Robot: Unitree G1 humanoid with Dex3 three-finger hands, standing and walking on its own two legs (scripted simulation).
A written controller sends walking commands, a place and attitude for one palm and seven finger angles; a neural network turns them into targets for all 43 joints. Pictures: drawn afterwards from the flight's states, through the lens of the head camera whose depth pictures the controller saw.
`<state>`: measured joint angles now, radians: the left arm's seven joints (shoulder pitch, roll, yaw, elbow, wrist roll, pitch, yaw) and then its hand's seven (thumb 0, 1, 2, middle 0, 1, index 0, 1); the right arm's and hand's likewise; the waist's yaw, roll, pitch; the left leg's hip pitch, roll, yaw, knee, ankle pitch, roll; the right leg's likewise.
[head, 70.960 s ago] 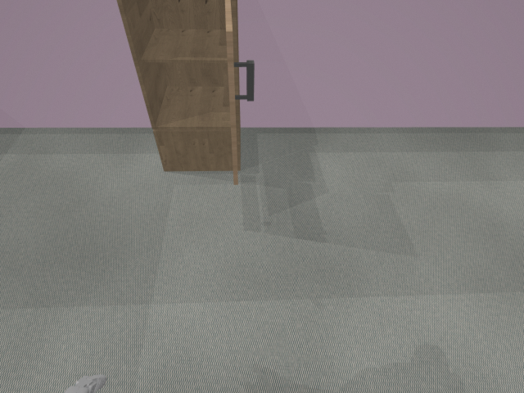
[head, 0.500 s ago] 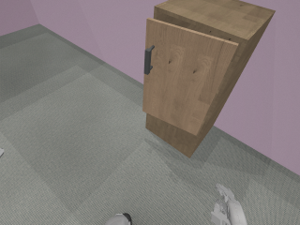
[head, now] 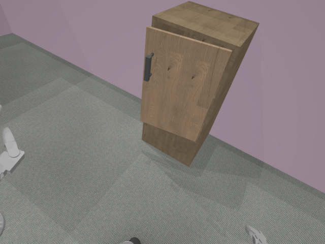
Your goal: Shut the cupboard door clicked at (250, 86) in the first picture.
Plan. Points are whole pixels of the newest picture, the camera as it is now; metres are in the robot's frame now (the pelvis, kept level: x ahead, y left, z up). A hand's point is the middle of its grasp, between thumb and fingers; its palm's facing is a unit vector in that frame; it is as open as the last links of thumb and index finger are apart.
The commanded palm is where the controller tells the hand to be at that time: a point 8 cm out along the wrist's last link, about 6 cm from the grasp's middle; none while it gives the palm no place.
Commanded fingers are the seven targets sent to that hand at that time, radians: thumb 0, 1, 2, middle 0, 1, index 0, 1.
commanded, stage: stop stepping back and stand still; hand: left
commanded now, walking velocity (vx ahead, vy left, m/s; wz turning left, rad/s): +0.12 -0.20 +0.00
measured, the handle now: (149, 66) +0.89 +0.07 -0.03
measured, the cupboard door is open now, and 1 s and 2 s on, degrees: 10 10 10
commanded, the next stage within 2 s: let the arm hang, fingers relaxed in 1.48 s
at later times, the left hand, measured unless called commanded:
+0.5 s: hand out of the picture +0.18 +0.32 +0.14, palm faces +0.39 -0.85 -0.36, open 7.4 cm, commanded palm +0.10 +0.36 +0.18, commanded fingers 0.00 0.90 0.90 -0.20 -0.30 -0.20 -0.30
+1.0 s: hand out of the picture +0.20 +0.31 +0.16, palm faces +0.43 -0.82 -0.39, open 7.4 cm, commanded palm +0.14 +0.35 +0.18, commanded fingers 0.00 0.90 0.90 -0.20 -0.30 -0.20 -0.30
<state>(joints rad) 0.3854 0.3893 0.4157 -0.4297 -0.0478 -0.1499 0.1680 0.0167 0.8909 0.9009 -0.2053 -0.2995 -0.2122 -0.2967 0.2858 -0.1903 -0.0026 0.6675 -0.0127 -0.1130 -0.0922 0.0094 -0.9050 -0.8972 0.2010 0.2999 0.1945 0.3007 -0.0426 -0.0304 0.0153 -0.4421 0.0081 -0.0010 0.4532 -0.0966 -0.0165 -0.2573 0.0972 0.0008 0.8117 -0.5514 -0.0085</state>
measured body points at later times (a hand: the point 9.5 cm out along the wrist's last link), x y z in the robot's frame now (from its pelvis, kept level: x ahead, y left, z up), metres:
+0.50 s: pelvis -0.04 +0.06 +0.00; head -0.03 +0.10 +0.44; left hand +0.15 +0.36 +0.16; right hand +0.10 -0.18 -0.08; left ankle -0.06 +0.21 -0.73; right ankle -0.05 -0.03 -0.71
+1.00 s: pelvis +0.00 +0.05 +0.00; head +0.00 +0.08 +0.45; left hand +0.17 +0.35 +0.18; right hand +0.13 -0.20 -0.08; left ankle +0.02 +0.16 -0.73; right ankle -0.01 -0.03 -0.73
